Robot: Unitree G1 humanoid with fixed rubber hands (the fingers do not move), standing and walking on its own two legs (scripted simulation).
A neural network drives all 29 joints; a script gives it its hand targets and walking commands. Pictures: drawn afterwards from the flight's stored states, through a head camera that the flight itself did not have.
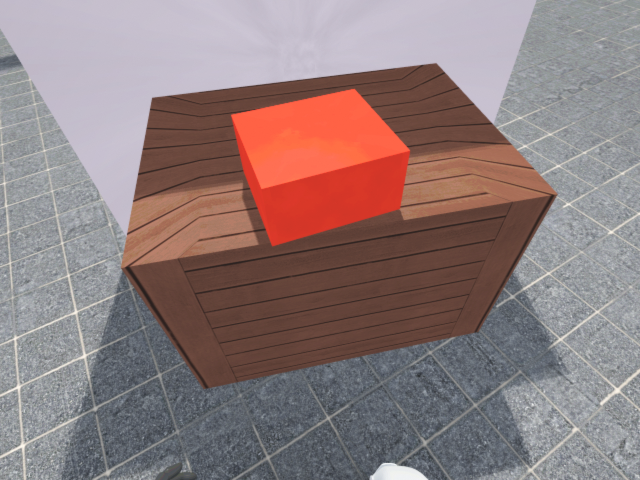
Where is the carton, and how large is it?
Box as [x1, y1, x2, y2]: [231, 89, 409, 245]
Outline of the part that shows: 354,89 231,115 243,170 272,245 399,208 409,150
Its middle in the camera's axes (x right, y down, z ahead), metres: -0.01 -0.16 +0.83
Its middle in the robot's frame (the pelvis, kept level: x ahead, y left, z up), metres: +0.73 -0.01 -0.04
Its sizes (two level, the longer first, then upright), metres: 0.288 0.259 0.152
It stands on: a pedestal, 0.63 m high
